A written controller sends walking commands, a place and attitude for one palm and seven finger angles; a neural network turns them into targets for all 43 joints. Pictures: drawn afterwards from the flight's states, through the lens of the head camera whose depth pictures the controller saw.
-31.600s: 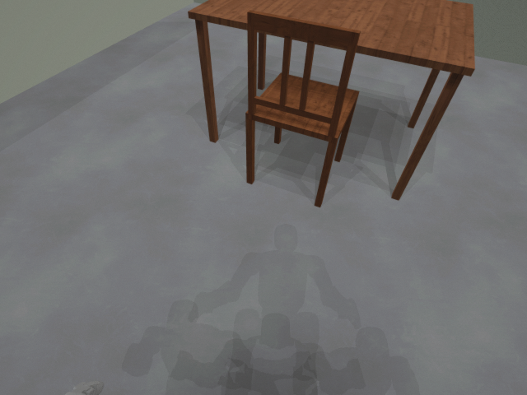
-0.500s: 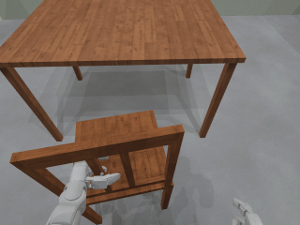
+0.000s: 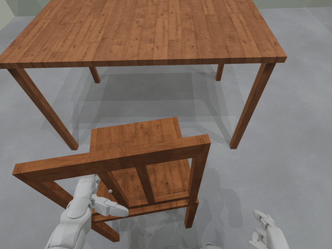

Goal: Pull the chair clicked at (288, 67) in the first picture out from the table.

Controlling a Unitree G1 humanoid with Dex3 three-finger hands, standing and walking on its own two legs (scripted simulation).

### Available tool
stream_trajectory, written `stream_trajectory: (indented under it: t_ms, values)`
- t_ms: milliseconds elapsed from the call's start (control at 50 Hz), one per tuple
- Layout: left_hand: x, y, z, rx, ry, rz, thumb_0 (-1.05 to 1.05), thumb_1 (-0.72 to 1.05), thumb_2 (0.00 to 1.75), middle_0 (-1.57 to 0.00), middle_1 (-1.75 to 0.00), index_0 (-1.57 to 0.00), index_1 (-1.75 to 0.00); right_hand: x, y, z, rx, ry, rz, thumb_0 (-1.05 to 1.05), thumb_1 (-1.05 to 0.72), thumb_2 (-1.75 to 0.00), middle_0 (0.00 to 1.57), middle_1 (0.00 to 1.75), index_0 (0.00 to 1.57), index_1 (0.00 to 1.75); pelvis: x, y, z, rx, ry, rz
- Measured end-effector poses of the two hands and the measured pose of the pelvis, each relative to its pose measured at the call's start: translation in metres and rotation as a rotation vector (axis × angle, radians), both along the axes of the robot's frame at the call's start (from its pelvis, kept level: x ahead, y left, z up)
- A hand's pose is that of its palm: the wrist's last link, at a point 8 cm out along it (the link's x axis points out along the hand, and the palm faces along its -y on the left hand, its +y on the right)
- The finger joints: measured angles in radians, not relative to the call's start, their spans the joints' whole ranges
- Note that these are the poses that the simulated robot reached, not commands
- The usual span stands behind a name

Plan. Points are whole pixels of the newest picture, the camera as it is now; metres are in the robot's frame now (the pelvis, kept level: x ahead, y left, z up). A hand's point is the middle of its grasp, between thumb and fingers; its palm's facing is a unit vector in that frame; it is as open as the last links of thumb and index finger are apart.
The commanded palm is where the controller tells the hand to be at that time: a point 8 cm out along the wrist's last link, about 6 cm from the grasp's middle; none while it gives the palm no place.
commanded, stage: draw the fingers out of the gap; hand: left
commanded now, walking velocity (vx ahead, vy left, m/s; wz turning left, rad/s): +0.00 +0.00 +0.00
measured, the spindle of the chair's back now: (115, 190) +0.29 +0.15 -0.07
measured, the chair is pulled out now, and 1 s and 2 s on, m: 0.30 0.30 0.30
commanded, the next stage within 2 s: draw the hand back to the body in 0.82 s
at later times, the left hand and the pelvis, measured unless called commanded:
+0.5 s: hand (104, 224) +0.19 +0.16 -0.04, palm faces +0.05 -0.98 -0.19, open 17.5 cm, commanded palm +0.17 +0.20 -0.01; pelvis +0.00 +0.01 -0.01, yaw +1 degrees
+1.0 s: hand out of the picture +0.13 +0.14 -0.03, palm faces +0.10 -0.99 -0.13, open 17.5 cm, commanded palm +0.09 +0.20 +0.00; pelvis -0.01 +0.00 -0.02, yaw +1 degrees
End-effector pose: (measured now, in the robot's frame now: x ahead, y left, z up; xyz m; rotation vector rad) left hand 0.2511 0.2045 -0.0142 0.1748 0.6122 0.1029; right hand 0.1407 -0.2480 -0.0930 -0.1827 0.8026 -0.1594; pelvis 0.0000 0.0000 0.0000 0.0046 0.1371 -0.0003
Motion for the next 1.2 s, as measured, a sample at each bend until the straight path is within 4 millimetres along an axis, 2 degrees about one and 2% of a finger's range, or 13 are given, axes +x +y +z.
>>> stream_trajectory:
  t_ms: [140, 280, 420, 680, 960, 1060, 1200]
  values:
    - [-0.008, 0.005, -0.001, -0.001, -0.006, -0.004, -0.01, -0.53, 0.20, -0.02, -0.04, -0.01, -0.03, 0.001, -0.006, 0.003, -0.024, -0.014, -0.005, 0.01, -0.90, -0.90, 0.20, 0.30, 0.21, 0.30, 0.001, 0.002, -0.001, -0.002, 0.006, 0.002]
    - [-0.037, 0.004, -0.004, -0.003, 0.011, -0.010, -0.01, -0.53, 0.20, -0.01, -0.01, -0.01, -0.01, 0.006, -0.006, 0.009, -0.036, -0.060, -0.006, 0.01, -0.90, -0.90, 0.20, 0.30, 0.21, 0.30, 0.002, 0.004, -0.003, -0.005, 0.008, 0.003]
    - [-0.065, 0.001, -0.002, -0.002, 0.006, 0.000, -0.01, -0.53, 0.20, -0.01, 0.00, 0.00, 0.00, 0.018, 0.004, 0.012, -0.032, -0.114, 0.021, 0.01, -0.90, -0.90, 0.20, 0.30, 0.21, 0.30, 0.002, 0.005, -0.007, -0.008, 0.005, 0.012]
    - [-0.103, -0.005, 0.001, -0.004, 0.013, 0.010, -0.01, -0.53, 0.20, -0.01, 0.00, 0.00, 0.00, 0.035, 0.023, 0.015, -0.004, -0.200, 0.058, 0.01, -0.90, -0.90, 0.20, 0.30, 0.21, 0.30, -0.003, 0.006, -0.014, -0.011, 0.002, 0.022]
    - [-0.145, -0.013, 0.003, -0.009, 0.037, 0.031, -0.01, -0.53, 0.20, -0.01, 0.00, 0.00, 0.00, 0.034, 0.017, 0.012, -0.004, -0.225, 0.025, 0.01, -0.90, -0.90, 0.20, 0.30, 0.21, 0.30, -0.005, 0.002, -0.022, -0.013, 0.009, 0.024]
    - [-0.148, -0.011, 0.020, -0.093, -0.151, 0.084, -0.01, -0.53, 0.20, -0.01, 0.00, -0.01, 0.00, 0.031, 0.014, 0.007, -0.009, -0.247, 0.027, 0.01, -0.90, -0.90, 0.20, 0.30, 0.21, 0.30, -0.010, -0.001, -0.028, -0.015, 0.018, 0.025]
    - [-0.133, 0.002, 0.056, -0.064, -0.493, 0.017, -0.01, -0.54, 0.20, -0.01, 0.00, 0.00, 0.00, 0.022, 0.013, -0.011, 0.028, -0.233, 0.030, 0.01, -0.90, -0.90, 0.20, 0.30, 0.21, 0.30, -0.021, -0.005, -0.040, -0.015, 0.031, 0.022]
